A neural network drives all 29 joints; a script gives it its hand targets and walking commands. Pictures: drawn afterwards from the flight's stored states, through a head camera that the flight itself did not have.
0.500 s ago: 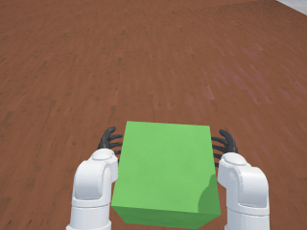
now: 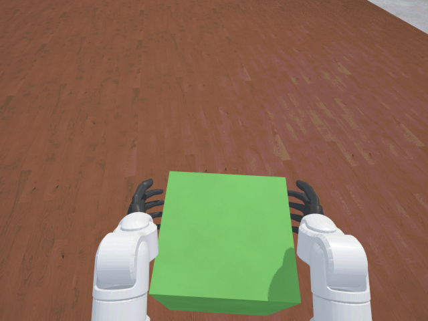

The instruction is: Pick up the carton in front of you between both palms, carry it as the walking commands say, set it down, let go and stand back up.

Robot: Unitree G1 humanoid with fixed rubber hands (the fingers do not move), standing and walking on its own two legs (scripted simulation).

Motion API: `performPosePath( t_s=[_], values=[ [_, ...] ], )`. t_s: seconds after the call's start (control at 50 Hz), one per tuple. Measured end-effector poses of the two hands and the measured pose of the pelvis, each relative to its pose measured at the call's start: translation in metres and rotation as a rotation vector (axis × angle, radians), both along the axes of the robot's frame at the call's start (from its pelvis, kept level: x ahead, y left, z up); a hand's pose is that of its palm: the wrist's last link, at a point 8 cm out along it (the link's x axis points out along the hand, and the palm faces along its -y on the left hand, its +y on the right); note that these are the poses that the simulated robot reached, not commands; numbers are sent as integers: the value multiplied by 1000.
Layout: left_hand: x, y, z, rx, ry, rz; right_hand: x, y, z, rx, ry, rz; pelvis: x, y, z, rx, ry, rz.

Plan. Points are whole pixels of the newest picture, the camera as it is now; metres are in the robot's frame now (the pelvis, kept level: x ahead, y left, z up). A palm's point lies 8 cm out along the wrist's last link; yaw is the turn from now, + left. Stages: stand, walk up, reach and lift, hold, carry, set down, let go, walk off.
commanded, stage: carry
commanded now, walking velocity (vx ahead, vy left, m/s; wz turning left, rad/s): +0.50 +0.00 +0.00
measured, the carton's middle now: (222, 249) +0.27 +0.00 -0.03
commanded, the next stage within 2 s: none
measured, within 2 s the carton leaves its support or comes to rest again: neither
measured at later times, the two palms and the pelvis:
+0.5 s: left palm (176, 105) +0.59 +0.12 +0.09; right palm (288, 105) +0.61 -0.16 +0.09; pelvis +0.34 -0.03 +0.00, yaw +4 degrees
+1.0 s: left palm (176, 54) +0.85 +0.16 +0.10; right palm (266, 53) +0.86 -0.13 +0.11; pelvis +0.59 +0.01 +0.00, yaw +1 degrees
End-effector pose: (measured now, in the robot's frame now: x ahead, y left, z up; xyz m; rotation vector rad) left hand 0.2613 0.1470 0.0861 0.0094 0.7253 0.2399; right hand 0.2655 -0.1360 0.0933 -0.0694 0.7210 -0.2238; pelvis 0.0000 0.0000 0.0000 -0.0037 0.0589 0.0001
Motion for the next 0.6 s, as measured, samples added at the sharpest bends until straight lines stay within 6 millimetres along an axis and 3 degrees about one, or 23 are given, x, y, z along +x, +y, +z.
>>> performPosePath(
  t_s=[0.14, 0.26, 0.34, 0.42, 0.5, 0.6],
  values=[
    [84, 6, 16, -2, -28, -27, 78, 5, 19, 4, -28, -15, 79, 9, 20, -28, 12, 11],
    [159, 7, 35, 5, -110, 10, 162, 6, 35, 16, -109, 18, 164, 3, 18, -23, 10, 21],
    [216, -1, 32, 15, -127, 31, 223, -3, 28, 28, -127, 35, 229, -9, 5, -9, 3, 29],
    [280, -15, 16, 41, -111, 42, 291, -17, 4, 56, -117, 41, 296, -24, -16, -17, -14, 53],
    [325, -22, 3, 42, -5, 55, 342, -23, -8, 60, -26, 53, 339, -35, -5, -1, -2, 74],
    [377, -22, 14, 49, 10, 71, 401, -23, 1, 65, -12, 76, 391, -39, 14, 25, 8, 70]
  ],
)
